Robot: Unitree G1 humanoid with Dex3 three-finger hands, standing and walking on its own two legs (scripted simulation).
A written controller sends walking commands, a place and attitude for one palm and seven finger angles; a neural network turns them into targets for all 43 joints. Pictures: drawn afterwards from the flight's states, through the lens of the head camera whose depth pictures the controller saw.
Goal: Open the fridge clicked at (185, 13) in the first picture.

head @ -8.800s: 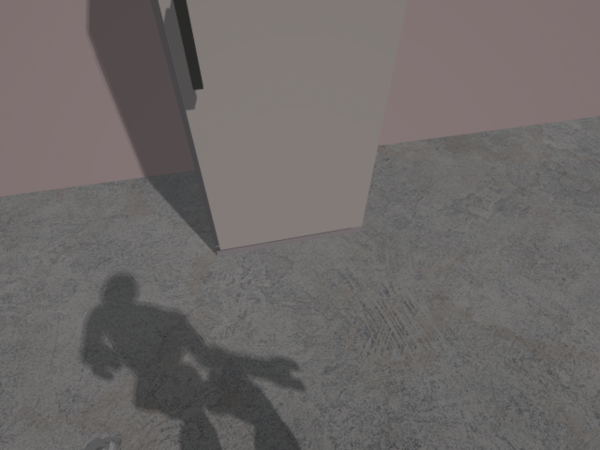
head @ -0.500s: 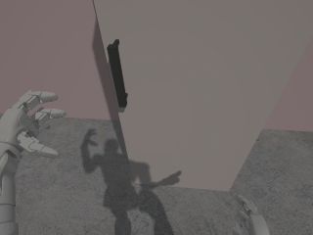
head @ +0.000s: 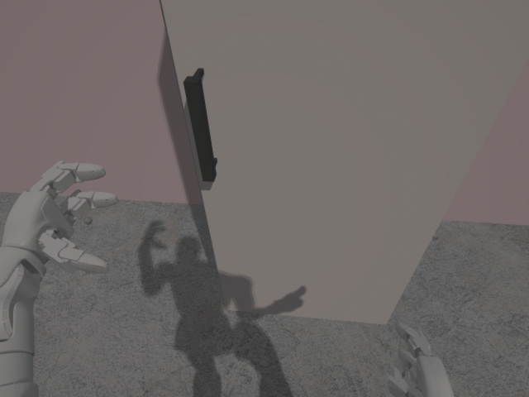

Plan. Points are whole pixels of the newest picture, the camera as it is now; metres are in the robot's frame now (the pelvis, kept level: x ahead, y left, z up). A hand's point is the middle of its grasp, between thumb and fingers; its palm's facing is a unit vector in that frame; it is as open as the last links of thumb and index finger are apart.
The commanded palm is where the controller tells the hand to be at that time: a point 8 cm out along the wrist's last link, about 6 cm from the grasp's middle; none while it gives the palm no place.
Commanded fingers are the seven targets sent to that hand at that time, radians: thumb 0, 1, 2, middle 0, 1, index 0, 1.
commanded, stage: move the hooked fingers beside the handle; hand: left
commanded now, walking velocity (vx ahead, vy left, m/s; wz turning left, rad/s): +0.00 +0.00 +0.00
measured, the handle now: (204, 128) +0.56 +0.19 +0.14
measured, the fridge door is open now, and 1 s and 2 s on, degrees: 0 0 0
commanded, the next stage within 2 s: none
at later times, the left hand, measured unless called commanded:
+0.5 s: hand (124, 186) +0.35 +0.27 +0.16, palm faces +0.05 -1.00 -0.01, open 14.0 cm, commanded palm +0.33 +0.32 +0.16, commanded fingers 0.00 -0.50 0.30 -0.30 -1.20 -0.30 -1.20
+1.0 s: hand (138, 164) +0.42 +0.27 +0.15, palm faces +0.04 -1.00 +0.01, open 14.0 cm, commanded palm +0.40 +0.32 +0.16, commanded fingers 0.00 -0.50 0.30 -0.30 -1.20 -0.30 -1.20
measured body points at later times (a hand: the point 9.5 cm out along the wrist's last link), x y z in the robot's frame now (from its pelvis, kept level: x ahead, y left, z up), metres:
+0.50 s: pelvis +0.00 +0.00 +0.00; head +0.00 -0.01 +0.45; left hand +0.34 +0.32 +0.16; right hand +0.16 -0.25 -0.08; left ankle +0.01 +0.13 -0.74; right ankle +0.01 -0.12 -0.74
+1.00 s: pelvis +0.01 +0.01 -0.01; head +0.03 +0.00 +0.44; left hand +0.41 +0.33 +0.16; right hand +0.13 -0.26 -0.10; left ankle +0.01 +0.13 -0.74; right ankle +0.02 -0.12 -0.74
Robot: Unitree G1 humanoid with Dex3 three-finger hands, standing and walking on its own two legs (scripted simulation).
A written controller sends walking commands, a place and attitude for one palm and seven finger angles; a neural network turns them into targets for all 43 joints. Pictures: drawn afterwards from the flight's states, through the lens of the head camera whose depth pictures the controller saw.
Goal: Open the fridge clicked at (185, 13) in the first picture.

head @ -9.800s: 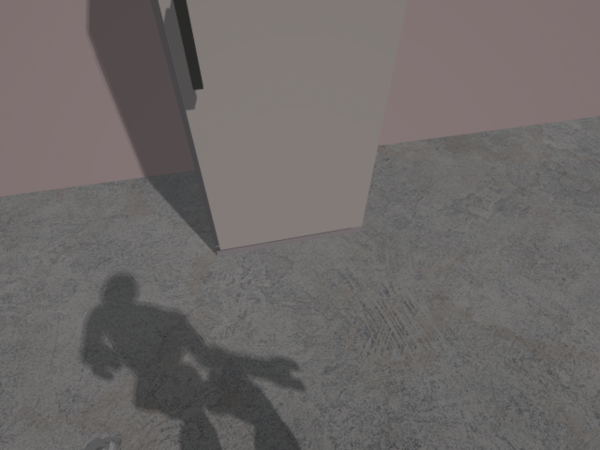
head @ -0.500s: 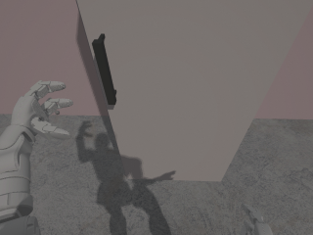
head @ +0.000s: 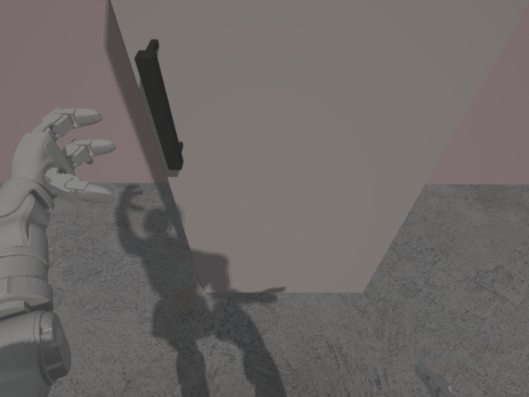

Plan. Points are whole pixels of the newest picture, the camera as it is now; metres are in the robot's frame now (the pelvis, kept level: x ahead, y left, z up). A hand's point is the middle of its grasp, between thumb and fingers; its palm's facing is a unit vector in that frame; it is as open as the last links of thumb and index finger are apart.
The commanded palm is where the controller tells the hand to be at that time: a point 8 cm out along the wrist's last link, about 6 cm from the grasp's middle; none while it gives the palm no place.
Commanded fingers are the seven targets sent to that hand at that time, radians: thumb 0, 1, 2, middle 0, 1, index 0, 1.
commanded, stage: move the hooked fingers beside the handle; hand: left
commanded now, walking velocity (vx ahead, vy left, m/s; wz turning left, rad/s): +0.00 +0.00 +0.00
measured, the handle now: (165, 110) +0.54 +0.20 +0.15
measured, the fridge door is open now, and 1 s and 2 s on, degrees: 0 0 0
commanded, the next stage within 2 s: feel for the door with the fingertips in 1.38 s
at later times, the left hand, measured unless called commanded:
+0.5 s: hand (112, 133) +0.46 +0.26 +0.16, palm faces +0.02 -1.00 -0.01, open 14.0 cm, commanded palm +0.44 +0.31 +0.16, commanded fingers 0.00 -0.50 0.30 -0.30 -1.20 -0.30 -1.20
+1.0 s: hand (121, 133) +0.47 +0.25 +0.15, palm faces +0.05 -1.00 -0.01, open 14.0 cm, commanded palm +0.45 +0.30 +0.15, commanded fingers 0.00 -0.50 0.30 -0.30 -1.20 -0.30 -1.20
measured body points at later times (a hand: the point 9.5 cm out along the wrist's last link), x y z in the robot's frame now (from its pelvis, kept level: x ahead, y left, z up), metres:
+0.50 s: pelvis +0.00 +0.01 -0.01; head +0.05 +0.01 +0.44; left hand +0.45 +0.31 +0.16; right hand +0.04 -0.26 -0.11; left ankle -0.01 +0.13 -0.73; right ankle +0.00 -0.12 -0.73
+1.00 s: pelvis +0.01 +0.00 -0.01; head +0.06 +0.01 +0.44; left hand +0.46 +0.30 +0.15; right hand +0.04 -0.27 -0.12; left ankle -0.01 +0.13 -0.73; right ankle +0.00 -0.12 -0.73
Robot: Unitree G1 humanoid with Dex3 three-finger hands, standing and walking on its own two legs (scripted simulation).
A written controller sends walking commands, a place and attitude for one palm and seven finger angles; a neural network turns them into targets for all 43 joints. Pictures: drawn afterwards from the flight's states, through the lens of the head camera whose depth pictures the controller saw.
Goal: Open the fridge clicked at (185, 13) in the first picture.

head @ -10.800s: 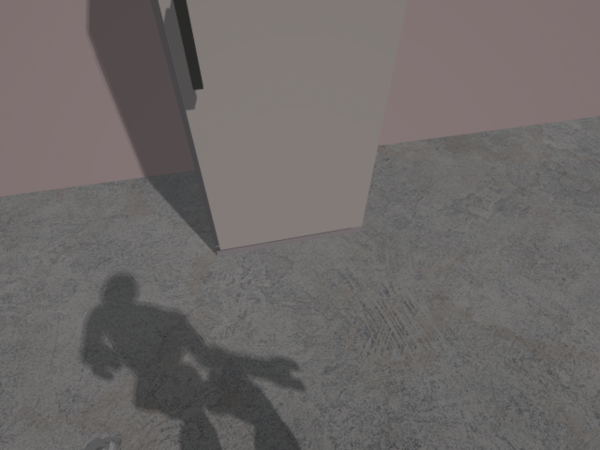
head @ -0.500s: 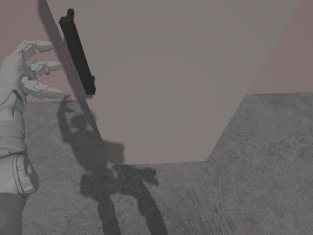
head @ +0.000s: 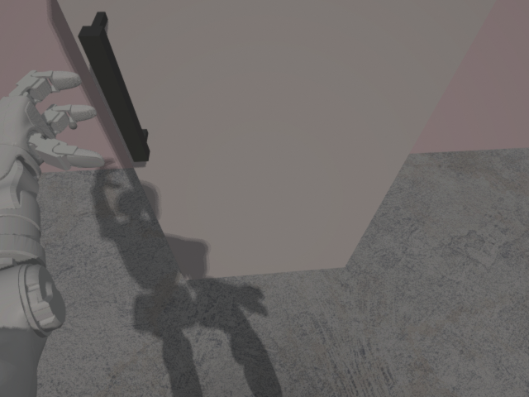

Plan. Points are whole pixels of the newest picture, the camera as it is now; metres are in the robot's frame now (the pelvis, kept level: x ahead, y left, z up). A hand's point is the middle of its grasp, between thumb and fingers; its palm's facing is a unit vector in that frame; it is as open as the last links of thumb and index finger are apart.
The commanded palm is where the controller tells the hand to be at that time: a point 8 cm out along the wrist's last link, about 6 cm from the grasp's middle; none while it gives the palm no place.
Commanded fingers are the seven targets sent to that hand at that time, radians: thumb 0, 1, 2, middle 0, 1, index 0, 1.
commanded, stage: move the hooked fingers beside the handle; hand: left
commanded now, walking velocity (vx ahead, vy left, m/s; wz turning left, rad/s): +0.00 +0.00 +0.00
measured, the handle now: (123, 95) +0.53 +0.20 +0.16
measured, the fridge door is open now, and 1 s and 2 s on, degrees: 0 0 0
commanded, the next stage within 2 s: feel for the door with the fingertips in 0.38 s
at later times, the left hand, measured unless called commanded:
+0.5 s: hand (66, 124) +0.46 +0.27 +0.16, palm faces +0.05 -1.00 +0.00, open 14.0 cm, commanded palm +0.44 +0.31 +0.16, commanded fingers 0.00 -0.50 0.30 -0.30 -1.20 -0.30 -1.20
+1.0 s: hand (93, 121) +0.47 +0.23 +0.16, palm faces +0.06 -1.00 +0.00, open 14.0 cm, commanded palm +0.45 +0.29 +0.16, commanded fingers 0.00 -0.50 0.30 -0.30 -1.20 -0.30 -1.20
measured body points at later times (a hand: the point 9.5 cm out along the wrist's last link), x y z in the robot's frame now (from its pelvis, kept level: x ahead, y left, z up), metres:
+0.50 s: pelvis +0.00 +0.00 +0.00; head +0.06 +0.01 +0.44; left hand +0.45 +0.32 +0.16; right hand +0.04 -0.27 -0.11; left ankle -0.02 +0.12 -0.72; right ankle +0.00 -0.13 -0.72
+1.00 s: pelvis +0.00 +0.01 +0.00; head +0.05 +0.01 +0.44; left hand +0.46 +0.29 +0.16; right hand +0.05 -0.26 -0.11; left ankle -0.02 +0.12 -0.72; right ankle +0.00 -0.13 -0.72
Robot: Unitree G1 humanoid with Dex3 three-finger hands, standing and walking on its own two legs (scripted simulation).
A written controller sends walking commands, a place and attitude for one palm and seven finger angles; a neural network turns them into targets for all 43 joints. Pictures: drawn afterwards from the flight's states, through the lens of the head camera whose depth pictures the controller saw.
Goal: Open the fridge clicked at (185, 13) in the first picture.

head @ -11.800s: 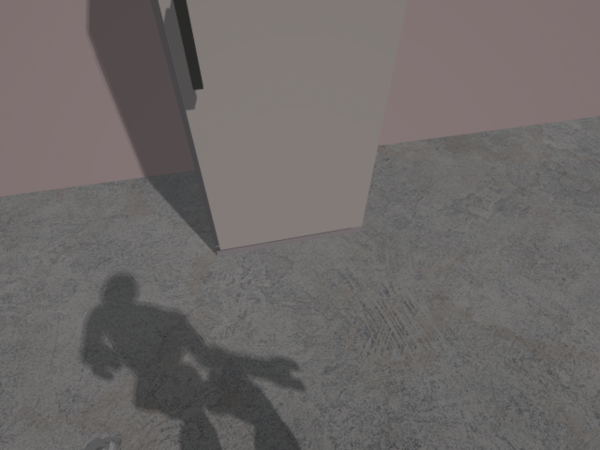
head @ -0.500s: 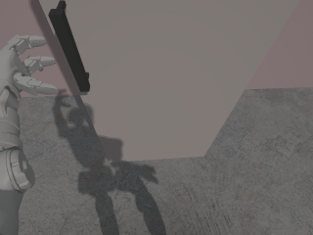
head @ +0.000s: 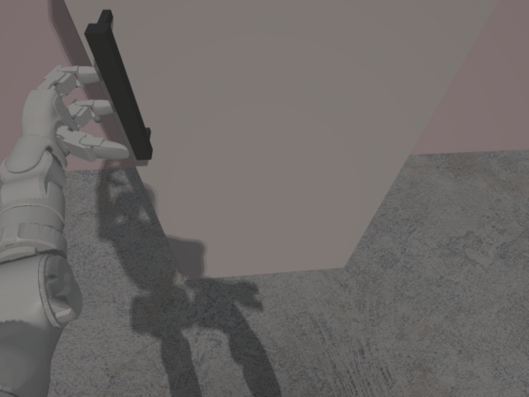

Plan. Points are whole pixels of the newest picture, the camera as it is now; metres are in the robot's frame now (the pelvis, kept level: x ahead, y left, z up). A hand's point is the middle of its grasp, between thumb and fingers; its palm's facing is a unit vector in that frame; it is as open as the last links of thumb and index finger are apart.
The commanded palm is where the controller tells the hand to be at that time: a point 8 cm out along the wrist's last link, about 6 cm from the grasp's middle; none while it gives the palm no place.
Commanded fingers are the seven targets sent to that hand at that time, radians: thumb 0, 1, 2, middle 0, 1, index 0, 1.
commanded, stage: feel for the door with the fingertips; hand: left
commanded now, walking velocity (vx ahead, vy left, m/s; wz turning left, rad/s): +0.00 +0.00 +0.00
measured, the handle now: (127, 93) +0.53 +0.20 +0.16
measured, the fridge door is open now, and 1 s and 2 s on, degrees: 0 0 0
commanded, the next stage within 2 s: slide the fingers in behind the handle in 0.26 s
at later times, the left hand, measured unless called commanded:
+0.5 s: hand (93, 112) +0.49 +0.23 +0.16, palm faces +0.05 -1.00 -0.01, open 13.6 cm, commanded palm +0.47 +0.28 +0.16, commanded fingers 0.00 -0.50 0.30 -0.30 -1.20 -0.30 -1.20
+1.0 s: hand (117, 116) +0.48 +0.20 +0.16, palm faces +0.05 -1.00 -0.01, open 14.0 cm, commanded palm +0.45 +0.25 +0.16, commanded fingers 0.00 -0.50 0.30 -0.30 -1.20 -0.30 -1.20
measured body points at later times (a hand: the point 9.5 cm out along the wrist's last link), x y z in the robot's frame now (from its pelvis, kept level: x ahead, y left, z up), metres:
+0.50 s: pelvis +0.00 +0.00 +0.00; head +0.07 +0.01 +0.44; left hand +0.48 +0.29 +0.16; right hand +0.00 -0.28 -0.11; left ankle -0.01 +0.12 -0.72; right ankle +0.00 -0.13 -0.72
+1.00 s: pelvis +0.01 +0.00 +0.00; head +0.06 +0.00 +0.45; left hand +0.47 +0.25 +0.16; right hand +0.06 -0.27 -0.11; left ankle -0.01 +0.12 -0.72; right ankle +0.00 -0.13 -0.72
